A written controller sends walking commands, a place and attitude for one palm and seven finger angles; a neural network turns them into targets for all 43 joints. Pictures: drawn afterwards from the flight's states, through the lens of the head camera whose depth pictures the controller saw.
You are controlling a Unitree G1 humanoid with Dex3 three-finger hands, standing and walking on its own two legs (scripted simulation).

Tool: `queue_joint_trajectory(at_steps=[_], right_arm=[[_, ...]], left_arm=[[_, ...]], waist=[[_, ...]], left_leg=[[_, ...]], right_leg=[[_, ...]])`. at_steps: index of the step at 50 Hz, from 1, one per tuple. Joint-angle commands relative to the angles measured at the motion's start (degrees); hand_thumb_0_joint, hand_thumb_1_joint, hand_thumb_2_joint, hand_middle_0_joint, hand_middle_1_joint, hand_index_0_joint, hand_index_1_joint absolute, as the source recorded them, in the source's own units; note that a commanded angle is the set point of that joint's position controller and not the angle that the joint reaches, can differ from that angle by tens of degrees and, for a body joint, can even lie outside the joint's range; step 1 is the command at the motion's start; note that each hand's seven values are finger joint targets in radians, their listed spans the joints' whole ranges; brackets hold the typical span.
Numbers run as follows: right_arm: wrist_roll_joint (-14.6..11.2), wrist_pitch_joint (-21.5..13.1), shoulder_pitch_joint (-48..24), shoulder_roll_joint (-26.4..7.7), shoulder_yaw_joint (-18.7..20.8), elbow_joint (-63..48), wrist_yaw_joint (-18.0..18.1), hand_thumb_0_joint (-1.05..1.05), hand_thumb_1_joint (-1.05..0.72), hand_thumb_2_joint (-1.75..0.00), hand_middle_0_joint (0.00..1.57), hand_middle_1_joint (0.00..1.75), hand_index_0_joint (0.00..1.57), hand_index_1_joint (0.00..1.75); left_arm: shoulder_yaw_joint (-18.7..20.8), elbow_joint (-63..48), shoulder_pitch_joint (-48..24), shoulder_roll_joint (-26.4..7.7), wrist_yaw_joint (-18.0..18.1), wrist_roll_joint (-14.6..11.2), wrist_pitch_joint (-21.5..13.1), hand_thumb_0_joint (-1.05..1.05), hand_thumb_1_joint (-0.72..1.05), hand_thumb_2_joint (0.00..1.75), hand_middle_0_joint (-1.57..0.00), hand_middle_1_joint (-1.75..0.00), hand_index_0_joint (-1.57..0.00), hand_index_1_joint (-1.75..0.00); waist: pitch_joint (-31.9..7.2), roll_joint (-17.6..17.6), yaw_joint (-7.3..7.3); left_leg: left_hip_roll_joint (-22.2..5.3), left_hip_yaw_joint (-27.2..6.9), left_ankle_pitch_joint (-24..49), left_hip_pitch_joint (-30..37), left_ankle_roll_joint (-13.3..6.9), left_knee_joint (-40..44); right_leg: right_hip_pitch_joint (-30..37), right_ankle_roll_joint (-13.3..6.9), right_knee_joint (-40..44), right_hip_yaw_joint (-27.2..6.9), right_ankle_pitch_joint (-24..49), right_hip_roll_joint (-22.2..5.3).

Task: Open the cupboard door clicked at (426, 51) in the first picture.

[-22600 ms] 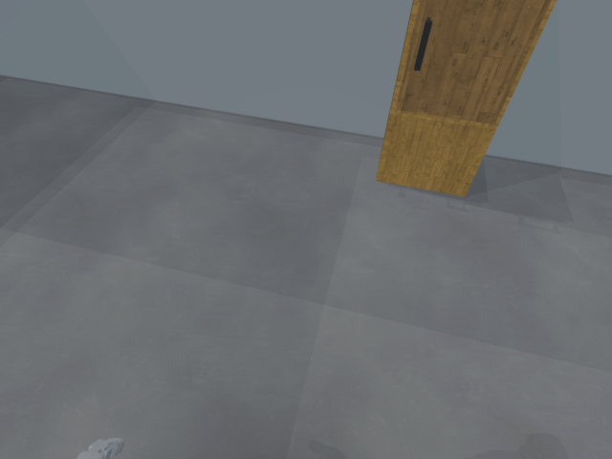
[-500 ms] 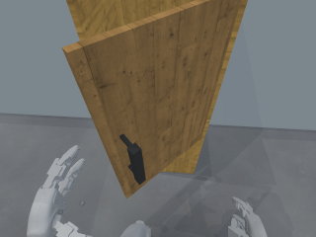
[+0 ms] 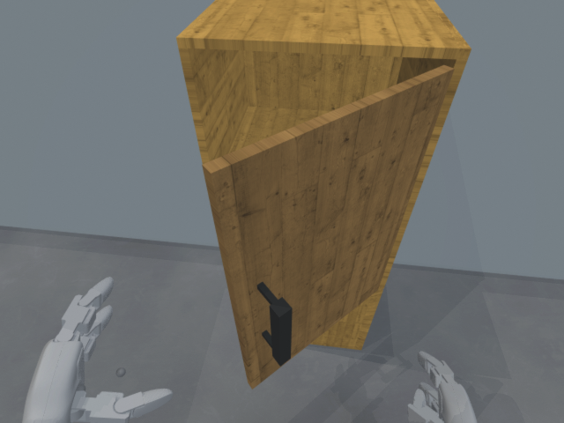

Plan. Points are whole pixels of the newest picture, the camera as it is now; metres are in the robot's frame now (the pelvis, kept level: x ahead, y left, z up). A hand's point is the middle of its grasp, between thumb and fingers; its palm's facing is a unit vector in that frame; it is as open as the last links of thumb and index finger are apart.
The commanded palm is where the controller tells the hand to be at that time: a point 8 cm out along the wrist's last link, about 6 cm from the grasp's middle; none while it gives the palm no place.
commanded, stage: draw the hand back to the body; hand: left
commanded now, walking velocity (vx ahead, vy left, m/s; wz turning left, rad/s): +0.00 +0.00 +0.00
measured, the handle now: (273, 324) +0.29 +0.05 -0.03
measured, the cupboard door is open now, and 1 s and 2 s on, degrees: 45 45 45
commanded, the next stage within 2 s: step back with the hand held close in 0.80 s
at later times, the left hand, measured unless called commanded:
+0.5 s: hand (30, 279) +0.20 +0.27 +0.20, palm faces +0.44 -0.80 -0.40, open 8.3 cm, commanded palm +0.15 +0.31 +0.21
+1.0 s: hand (57, 293) +0.19 +0.24 +0.19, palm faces +0.45 -0.79 -0.42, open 7.4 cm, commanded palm +0.14 +0.27 +0.21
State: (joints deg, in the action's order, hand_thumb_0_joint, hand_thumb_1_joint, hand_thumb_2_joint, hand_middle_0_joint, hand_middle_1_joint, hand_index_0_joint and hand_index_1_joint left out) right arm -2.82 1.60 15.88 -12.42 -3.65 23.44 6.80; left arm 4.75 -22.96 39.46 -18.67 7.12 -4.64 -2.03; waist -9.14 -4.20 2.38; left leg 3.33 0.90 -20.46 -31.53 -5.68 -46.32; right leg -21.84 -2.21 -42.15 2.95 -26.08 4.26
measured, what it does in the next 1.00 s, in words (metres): stands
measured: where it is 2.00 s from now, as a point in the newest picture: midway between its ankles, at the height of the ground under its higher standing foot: outside the picture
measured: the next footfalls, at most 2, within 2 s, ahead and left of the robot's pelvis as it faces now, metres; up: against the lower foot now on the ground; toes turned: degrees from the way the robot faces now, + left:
right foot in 1.98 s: -0.28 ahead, -0.08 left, +0.00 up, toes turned -1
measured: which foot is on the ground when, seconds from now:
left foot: down 0.00-1.00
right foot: down 0.00-1.00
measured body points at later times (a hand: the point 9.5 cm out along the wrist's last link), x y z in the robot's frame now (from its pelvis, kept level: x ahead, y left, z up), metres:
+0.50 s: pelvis +0.01 +0.01 +0.03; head -0.01 +0.00 +0.48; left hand +0.17 +0.31 +0.22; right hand +0.19 -0.22 -0.04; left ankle +0.03 +0.05 -0.71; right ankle -0.05 -0.10 -0.71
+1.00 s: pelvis +0.00 -0.03 +0.03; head -0.02 -0.04 +0.48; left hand +0.16 +0.28 +0.22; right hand +0.19 -0.25 -0.05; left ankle +0.03 +0.05 -0.71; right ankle -0.05 -0.10 -0.71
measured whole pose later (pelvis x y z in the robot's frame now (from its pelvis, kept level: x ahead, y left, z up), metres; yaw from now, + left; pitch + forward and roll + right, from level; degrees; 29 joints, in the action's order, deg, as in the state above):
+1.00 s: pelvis +0.00 -0.03 +0.03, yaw +0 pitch -3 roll -1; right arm -1.4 -3.3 11.2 -13.3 -1.8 34.4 3.7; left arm 20.8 -22.0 27.7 -21.4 6.5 -4.7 -5.5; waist -0.7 -4.2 2.9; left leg 2.5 0.7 -12.0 -12.7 -3.8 -27.4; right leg -2.8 -3.7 -21.5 1.6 -16.1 5.2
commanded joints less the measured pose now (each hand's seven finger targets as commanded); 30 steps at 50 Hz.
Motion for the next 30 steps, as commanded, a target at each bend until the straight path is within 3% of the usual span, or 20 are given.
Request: queue_joint_trajectory(at_steps=[1, 5, 11, 13, 18, 21, 23, 26, 30], right_arm=[[0.6, -5.3, -7.2, -6.8, 1.9, -8.2, 0.1, 0.00, -0.90, -0.90, 0.20, 0.30, 0.20, 0.30], [1.0, -7.2, -7.3, -7.4, 1.7, -5.7, -1.0, 0.00, -0.90, -0.90, 0.20, 0.30, 0.20, 0.30], [1.2, -7.1, -8.8, -7.4, 2.7, -3.6, -2.4, 0.00, -0.90, -0.90, 0.20, 0.30, 0.20, 0.30], [1.3, -7.0, -9.0, -7.6, 3.0, -3.2, -2.7, 0.00, -0.90, -0.90, 0.20, 0.30, 0.20, 0.30], [1.4, -8.0, -9.6, -7.9, 3.4, -1.7, -3.1, 0.00, -0.90, -0.90, 0.20, 0.30, 0.20, 0.30], [1.4, -8.8, -9.9, -8.0, 3.6, -0.8, -3.0, 0.00, -0.90, -0.90, 0.20, 0.30, 0.20, 0.30], [1.4, -8.7, -9.7, -7.9, 3.9, 0.1, -3.5, 0.00, -0.90, -0.90, 0.20, 0.30, 0.20, 0.30], [1.4, -7.8, -10.0, -8.4, 4.5, 0.1, -3.9, 0.00, -0.90, -0.90, 0.20, 0.30, 0.20, 0.30], [1.5, -7.6, -11.1, -8.5, 4.8, -0.1, -3.3, 0.00, -0.90, -0.90, 0.20, 0.30, 0.20, 0.30]], left_arm=[[7.2, -16.9, -8.2, -8.4, 2.1, 1.1, -3.7, 0.00, 0.20, 0.60, -0.18, -0.30, -0.18, -0.30], [9.9, -16.9, -8.4, -9.5, 2.2, 1.3, -3.4, 0.00, 0.34, 0.66, -0.18, -0.30, -0.18, -0.30], [14.8, -12.9, -7.0, -9.4, 1.1, 0.1, -2.7, 0.00, 0.55, 0.75, -0.19, -0.30, -0.19, -0.30], [16.5, -14.4, -9.6, -10.3, 0.8, 0.1, -3.2, 0.00, 0.62, 0.78, -0.19, -0.30, -0.19, -0.30], [20.0, -18.4, -14.7, -13.0, 1.1, 0.2, -4.3, 0.00, 0.80, 0.86, -0.20, -0.30, -0.20, -0.30], [22.9, -19.2, -16.3, -14.9, 1.4, -0.1, -4.8, 0.00, 0.90, 0.90, -0.20, -0.30, -0.20, -0.30], [20.3, -14.1, -12.5, -11.0, 0.8, -0.2, -4.4, 0.00, 0.90, 0.90, -0.20, -0.30, -0.20, -0.30], [18.7, -9.8, -10.4, -8.7, 0.0, -0.7, -3.8, 0.00, 0.90, 0.90, -0.20, -0.30, -0.20, -0.30], [21.3, -12.9, -14.3, -12.6, 0.2, -0.4, -4.9, 0.00, 0.90, 0.90, -0.20, -0.30, -0.20, -0.30]], waist=[[0.1, -3.4, -0.67], [1.0, -4.3, 0.04], [4.4, 2.3, 0.38], [3.7, 0.8, 0.43], [1.7, -4.4, 0.48], [1.6, -3.7, 0.62], [4.6, -1.9, 0.38], [7.3, 1.8, 0.22], [5.0, 2.3, 0.69]], left_leg=[[-6.4, -10.9, 2.8, 17.1, 4.3, 14.9], [-7.4, -13.1, 9.4, 20.9, 6.3, 18.2], [-8.0, -11.1, 16.9, 23.1, 7.3, 21.0], [-8.1, -11.0, 17.5, 24.5, 7.5, 21.9], [-8.5, -11.9, 18.3, 28.2, 8.1, 23.9], [-8.1, -11.0, 18.6, 28.0, 7.9, 24.4], [-8.1, -10.8, 17.6, 27.8, 7.8, 25.0], [-7.5, -9.0, 14.4, 26.0, 6.8, 25.5], [-6.6, -7.7, 9.5, 25.5, 5.4, 26.1]], right_leg=[[-5.1, 0.0, 9.6, -2.3, 8.4, -3.4], [-1.2, -0.1, 11.4, -2.0, 11.5, -3.3], [3.9, 0.3, 15.5, -1.4, 14.9, -3.1], [5.1, 0.3, 16.2, -1.6, 15.4, -3.0], [6.8, 0.4, 17.6, -2.1, 16.1, -3.0], [8.7, 0.2, 18.8, -2.0, 16.9, -3.0], [7.5, 0.4, 19.5, -1.7, 16.1, -2.8], [8.1, 0.4, 21.1, -1.8, 15.8, -2.8], [10.5, 0.3, 22.0, -2.5, 15.3, -2.9]])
